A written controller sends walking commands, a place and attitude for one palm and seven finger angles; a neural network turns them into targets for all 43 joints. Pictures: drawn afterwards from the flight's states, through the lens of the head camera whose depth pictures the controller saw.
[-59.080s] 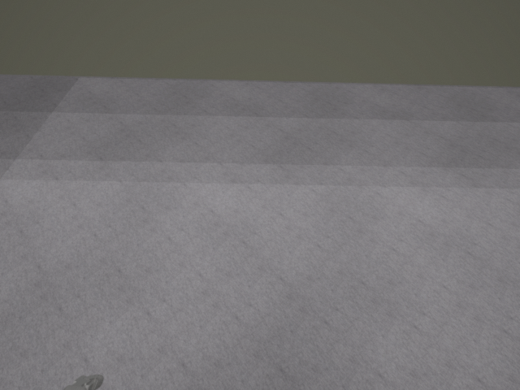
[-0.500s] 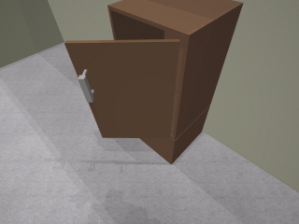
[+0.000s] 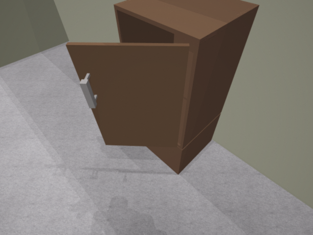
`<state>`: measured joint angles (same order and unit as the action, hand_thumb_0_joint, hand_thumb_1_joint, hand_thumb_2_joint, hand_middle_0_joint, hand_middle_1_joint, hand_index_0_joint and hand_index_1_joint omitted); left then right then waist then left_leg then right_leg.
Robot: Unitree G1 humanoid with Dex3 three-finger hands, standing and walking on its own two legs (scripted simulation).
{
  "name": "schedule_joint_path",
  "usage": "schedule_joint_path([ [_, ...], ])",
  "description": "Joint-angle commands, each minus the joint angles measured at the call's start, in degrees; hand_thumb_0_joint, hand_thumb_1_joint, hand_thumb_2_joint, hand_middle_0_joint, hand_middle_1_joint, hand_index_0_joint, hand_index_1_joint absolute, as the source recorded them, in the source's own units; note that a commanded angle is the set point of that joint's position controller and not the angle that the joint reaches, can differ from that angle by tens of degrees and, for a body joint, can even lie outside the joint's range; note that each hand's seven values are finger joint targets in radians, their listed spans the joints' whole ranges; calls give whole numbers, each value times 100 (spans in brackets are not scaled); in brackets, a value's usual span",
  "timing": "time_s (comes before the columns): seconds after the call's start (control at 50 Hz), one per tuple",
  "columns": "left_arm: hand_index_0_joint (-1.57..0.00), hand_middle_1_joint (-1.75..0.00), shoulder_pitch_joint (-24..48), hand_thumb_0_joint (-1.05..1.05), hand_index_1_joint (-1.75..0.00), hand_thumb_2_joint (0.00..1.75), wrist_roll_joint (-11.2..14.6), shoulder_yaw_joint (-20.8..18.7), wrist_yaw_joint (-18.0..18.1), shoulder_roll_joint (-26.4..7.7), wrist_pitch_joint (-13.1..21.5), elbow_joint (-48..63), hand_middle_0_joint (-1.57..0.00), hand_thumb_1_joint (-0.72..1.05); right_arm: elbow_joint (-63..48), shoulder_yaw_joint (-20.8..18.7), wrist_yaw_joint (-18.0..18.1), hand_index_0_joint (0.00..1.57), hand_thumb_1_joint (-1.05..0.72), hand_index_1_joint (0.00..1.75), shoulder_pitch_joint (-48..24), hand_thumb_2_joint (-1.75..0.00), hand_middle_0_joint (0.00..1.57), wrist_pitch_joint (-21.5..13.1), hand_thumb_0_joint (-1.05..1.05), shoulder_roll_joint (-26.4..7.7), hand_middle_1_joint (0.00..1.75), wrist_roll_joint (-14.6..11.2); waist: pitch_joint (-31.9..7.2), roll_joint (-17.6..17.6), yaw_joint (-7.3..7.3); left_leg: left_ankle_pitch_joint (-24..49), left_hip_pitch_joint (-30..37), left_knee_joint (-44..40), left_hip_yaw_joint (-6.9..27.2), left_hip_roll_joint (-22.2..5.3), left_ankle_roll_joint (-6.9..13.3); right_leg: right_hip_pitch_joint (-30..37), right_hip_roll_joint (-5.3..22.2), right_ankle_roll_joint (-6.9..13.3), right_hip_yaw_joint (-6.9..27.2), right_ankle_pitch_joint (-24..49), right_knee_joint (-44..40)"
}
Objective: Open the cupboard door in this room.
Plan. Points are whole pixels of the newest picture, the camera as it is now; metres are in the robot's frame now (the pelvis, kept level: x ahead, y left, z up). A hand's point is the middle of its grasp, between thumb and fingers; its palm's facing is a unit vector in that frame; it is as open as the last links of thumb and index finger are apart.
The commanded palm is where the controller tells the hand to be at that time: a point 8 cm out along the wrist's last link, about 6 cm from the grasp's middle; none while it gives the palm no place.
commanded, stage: come to a stop and stand still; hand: left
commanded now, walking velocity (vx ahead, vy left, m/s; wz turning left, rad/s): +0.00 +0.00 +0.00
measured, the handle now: (90, 90) +0.59 +0.29 +0.00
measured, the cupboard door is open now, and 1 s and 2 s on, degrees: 42 42 42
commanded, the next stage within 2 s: look again from close up in 0.02 s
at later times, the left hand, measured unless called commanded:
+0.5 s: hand out of the picture -0.01 +0.16 -0.17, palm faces +0.05 -0.98 -0.19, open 7.3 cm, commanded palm none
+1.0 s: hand out of the picture -0.02 +0.18 -0.18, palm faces +0.11 -0.98 -0.17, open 7.3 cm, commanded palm none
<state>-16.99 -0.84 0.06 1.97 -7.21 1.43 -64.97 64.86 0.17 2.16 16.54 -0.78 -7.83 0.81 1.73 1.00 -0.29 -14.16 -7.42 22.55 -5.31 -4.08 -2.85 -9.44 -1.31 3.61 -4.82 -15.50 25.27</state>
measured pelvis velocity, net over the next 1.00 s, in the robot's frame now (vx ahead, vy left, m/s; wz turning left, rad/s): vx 0.01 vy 0.02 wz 0.03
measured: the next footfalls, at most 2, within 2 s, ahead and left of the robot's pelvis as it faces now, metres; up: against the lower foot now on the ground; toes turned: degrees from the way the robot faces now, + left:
right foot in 1.40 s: +0.15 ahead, -0.06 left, +0.00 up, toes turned -2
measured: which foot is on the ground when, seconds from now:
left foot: down 0.00-1.00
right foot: down 0.00-1.00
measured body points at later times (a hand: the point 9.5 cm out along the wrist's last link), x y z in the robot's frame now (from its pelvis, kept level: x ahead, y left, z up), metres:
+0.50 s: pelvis +0.00 +0.00 +0.00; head +0.02 -0.01 +0.45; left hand -0.01 +0.22 -0.16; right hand -0.01 -0.20 -0.17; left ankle -0.03 +0.15 -0.74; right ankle -0.02 -0.07 -0.74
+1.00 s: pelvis +0.01 +0.02 +0.00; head +0.03 +0.02 +0.45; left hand -0.02 +0.23 -0.16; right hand -0.01 -0.20 -0.17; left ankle -0.02 +0.14 -0.74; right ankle -0.02 -0.07 -0.74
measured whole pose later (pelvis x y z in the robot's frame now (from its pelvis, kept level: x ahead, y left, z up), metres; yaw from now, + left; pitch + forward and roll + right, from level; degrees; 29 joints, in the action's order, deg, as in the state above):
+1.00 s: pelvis +0.01 +0.02 +0.00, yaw +1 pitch +0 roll -1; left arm -19.8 -1.4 -1.5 1.7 -6.1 1.5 -63.5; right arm 64.7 -0.4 1.3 19.5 0.5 -7.8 1.2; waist 1.2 1.2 -1.4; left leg -19.9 -11.0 30.7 -4.2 -3.7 -0.4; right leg -8.7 -0.9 2.7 -6.1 -17.5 26.1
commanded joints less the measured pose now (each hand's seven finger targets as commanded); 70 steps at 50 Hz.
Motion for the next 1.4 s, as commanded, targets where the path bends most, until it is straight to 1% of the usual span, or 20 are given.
schedule_joint_path([
  [0.0,-20,-30,-386,0,-30,90,19,-118,26,-603,75,183,-20,90,-75,-60,19,20,-90,30,446,-90,20,-73,0,-373,30,11,128,-150,14,895,-43,-214,287,-272,307,-74,771,-74,734,1696,-507],
  [0.74,-20,-30,-509,0,-30,90,23,-111,34,-491,72,133,-20,90,47,-44,25,20,-90,30,539,-90,20,-72,0,-280,30,15,368,-139,-11,775,-160,-337,343,-264,321,-107,770,-90,662,1232,-646],
  [0.8,-20,-30,-569,0,-30,90,-1,-146,32,-562,69,149,-20,90,45,-59,-6,20,-90,30,597,-90,20,-40,0,-319,30,34,359,-84,-52,283,-263,-207,265,-157,329,-73,837,1,803,522,-672],
  [0.88,-20,-30,-733,0,-30,90,-20,-281,12,-742,30,197,-20,90,-122,-99,-72,20,-90,30,574,-90,20,27,0,-293,30,62,560,-647,-143,-415,-913,426,45,103,319,-21,1272,272,1428,-750,-1118],
  [0.96,-20,-30,-859,0,-30,90,-50,-412,27,-794,32,283,-20,90,-325,-135,-88,20,-90,30,436,-90,20,26,0,-302,30,56,629,-802,-219,-851,-1490,1186,99,40,315,222,1830,725,1900,-96,-1153],
  [1.02,-20,-30,-700,0,-30,90,-67,-474,26,-817,19,360,-20,90,-318,-140,-98,20,-90,30,694,-90,20,-35,0,-244,30,40,459,-553,-45,-541,-857,550,33,75,336,-101,1762,662,1465,400,-581],
  [1.04,-20,-30,-588,0,-30,90,-61,-466,10,-752,1,398,-20,90,-246,-140,-95,20,-90,30,918,-90,20,-64,0,-268,30,45,399,-423,58,-198,-316,186,51,76,372,-450,1443,497,1098,268,-226],
  [1.06,-20,-30,-472,0,-30,90,-63,-428,-15,-620,-33,466,-20,90,-190,-171,-85,20,-90,30,1179,-90,20,-87,0,-458,30,74,395,122,134,301,35,-1,345,-176,517,-783,946,270,567,-171,337],
  [1.08,-20,-30,-307,0,-30,90,-89,-395,-29,-402,-69,567,-20,90,-129,-223,-66,20,-90,30,1414,-90,20,-95,0,-698,30,112,503,1073,240,392,256,-408,1107,-774,867,-1386,429,40,-109,-970,1262],
  [1.1,-20,-30,-29,0,-30,90,-126,-333,-35,-247,-77,714,-20,90,-100,-242,-29,20,-90,30,1698,-90,20,-83,0,-786,30,111,733,1562,373,614,498,-907,1805,-1273,1346,-2219,194,-84,-314,-1850,2362],
  [1.12,-20,-30,149,0,-30,90,-124,-301,-35,-254,-65,803,-20,90,-101,-195,11,20,-90,30,1767,-90,20,-90,0,-694,30,103,826,1217,394,957,554,-964,2124,-1490,1690,-2694,341,-27,-28,-1985,3234],
  [1.14,-20,-30,223,0,-30,90,-112,-311,-51,-233,-37,803,-20,90,-163,-164,25,20,-90,30,1646,-90,20,-124,0,-600,30,107,745,655,324,1628,554,-824,2066,-1519,1791,-2820,510,1,164,-1752,3657],
  [1.16,-20,-30,148,0,-30,90,-93,-291,-63,-184,-22,733,-20,90,-251,-126,36,20,-90,30,1404,-90,20,-177,0,-515,30,116,576,249,184,2364,510,-754,1772,-1426,1717,-2668,633,-57,309,-1408,3726],
  [1.18,-20,-30,69,0,-30,90,-64,-265,-70,-112,-27,676,-20,90,-295,-94,62,20,-90,30,1222,-90,20,-232,0,-481,30,109,423,90,87,3075,467,-703,1502,-1327,1627,-2409,695,-154,356,-1181,3541],
  [1.2,-20,-30,-9,0,-30,90,-41,-237,-75,-63,-38,629,-20,90,-296,-85,87,20,-90,30,1038,-90,20,-272,0,-427,30,91,335,-9,-22,3844,456,-611,1192,-1223,1548,-2155,704,-219,365,-1036,3139],
  [1.24,-20,-30,-96,0,-30,90,-16,-211,-38,-61,-100,551,-20,90,-281,-76,118,20,-90,30,831,-90,20,-284,0,-515,30,63,231,299,-95,4659,237,-454,755,-1031,1337,-1446,647,-307,308,-669,2277],
  [1.3,-20,-30,-13,0,-30,90,2,-230,1,-205,-129,501,-20,90,-190,-142,129,20,-90,30,732,-90,20,-192,0,-528,30,53,234,488,-36,4596,297,-244,669,-985,1144,-957,517,-299,172,-323,1187],
  [1.34,-20,-30,-72,0,-30,90,-16,-267,4,-329,-122,495,-20,90,-162,-201,130,20,-90,30,690,-90,20,-144,0,-545,30,29,215,413,-96,4352,252,42,592,-854,915,-632,485,-294,116,461,537],
  [1.36,-20,-30,-189,0,-30,90,-25,-288,13,-458,-92,470,-20,90,-177,-229,120,20,-90,30,661,-90,20,-132,0,-523,30,15,146,260,-167,3926,124,286,532,-719,763,-322,562,-281,213,1195,185],
  [1.38,-20,-30,-345,0,-30,90,-33,-319,33,-639,-57,439,-20,90,-227,-250,105,20,-90,30,672,-90,20,-127,0,-455,30,-3,-95,-132,-169,3046,-175,506,385,-453,598,122,829,-187,603,2795,307],
])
